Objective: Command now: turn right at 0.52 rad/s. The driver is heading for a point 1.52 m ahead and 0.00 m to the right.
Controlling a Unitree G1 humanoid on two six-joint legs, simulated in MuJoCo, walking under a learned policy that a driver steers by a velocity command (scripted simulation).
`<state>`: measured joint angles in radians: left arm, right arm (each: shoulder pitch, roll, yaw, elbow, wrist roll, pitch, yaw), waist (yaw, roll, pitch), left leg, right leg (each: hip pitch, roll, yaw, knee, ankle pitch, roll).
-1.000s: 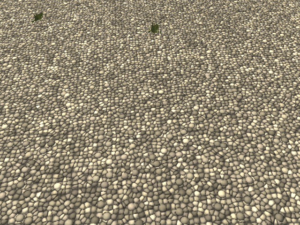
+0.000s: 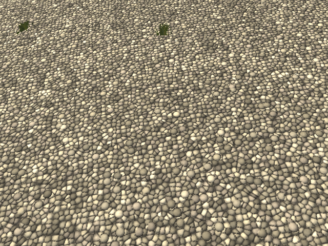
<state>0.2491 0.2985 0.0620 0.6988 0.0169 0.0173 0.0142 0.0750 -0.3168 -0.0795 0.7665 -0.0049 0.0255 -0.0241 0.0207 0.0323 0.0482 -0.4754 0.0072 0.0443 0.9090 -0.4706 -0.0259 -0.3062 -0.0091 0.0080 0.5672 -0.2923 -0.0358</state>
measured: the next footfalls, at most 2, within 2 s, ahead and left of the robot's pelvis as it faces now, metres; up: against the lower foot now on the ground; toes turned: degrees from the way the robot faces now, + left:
left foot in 0.38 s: +0.09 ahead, +0.13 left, +0.00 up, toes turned -13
right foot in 0.66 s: +0.01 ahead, -0.12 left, +0.00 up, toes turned -9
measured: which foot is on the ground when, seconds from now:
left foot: up 0.00-0.36, down 0.38-1.00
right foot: down 0.00-0.38, up 0.40-0.64, down 0.66-1.00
